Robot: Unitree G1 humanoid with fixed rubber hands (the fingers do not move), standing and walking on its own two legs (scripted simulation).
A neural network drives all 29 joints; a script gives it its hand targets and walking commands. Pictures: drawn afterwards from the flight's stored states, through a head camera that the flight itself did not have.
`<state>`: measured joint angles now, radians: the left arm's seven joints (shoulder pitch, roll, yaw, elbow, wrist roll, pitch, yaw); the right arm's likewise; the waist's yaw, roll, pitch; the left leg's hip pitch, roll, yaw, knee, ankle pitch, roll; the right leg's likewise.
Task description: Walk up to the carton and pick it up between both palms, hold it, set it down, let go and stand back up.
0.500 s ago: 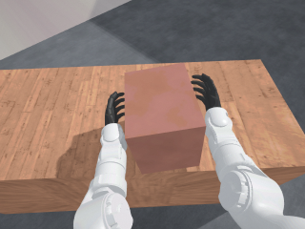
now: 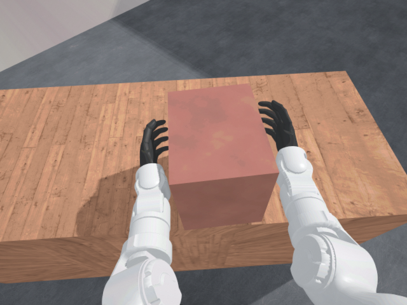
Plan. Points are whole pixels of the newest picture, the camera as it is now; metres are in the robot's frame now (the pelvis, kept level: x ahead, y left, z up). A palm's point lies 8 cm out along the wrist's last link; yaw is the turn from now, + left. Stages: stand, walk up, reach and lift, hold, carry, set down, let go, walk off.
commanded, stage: set down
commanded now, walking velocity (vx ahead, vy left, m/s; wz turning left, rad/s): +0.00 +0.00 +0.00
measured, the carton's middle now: (216, 158) +0.42 +0.05 -0.01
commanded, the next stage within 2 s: none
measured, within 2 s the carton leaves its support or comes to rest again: rests again in 0.78 s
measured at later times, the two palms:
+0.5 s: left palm (152, 160) +0.38 +0.18 +0.03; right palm (285, 144) +0.43 -0.09 +0.05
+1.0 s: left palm (136, 165) +0.37 +0.21 +0.01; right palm (275, 137) +0.46 -0.07 +0.04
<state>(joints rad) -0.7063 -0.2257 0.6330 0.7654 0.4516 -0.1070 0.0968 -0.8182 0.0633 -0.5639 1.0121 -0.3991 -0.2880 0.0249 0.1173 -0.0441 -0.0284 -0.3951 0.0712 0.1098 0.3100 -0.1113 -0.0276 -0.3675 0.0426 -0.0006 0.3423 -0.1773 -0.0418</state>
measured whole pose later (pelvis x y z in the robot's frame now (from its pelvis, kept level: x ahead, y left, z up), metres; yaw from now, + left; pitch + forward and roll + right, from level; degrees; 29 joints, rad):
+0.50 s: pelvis +0.00 +0.00 +0.00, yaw -1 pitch +13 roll +0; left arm -0.72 -0.23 0.65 0.77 0.46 -0.14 0.09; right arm -0.80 0.07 -0.54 0.97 -0.38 -0.28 0.03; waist 0.12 -0.05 -0.04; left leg -0.44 0.08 0.13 0.33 -0.11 -0.02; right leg -0.42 0.04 0.00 0.36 -0.18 -0.04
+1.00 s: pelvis -0.01 +0.00 -0.02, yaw +0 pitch +21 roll -1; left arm -0.75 -0.04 0.38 0.98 0.13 -0.17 0.22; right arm -0.93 -0.13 -0.11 1.17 0.06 -0.16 -0.06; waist 0.16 -0.01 -0.17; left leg -0.69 0.10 0.10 0.50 -0.16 -0.02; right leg -0.63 0.06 -0.02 0.46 -0.19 -0.04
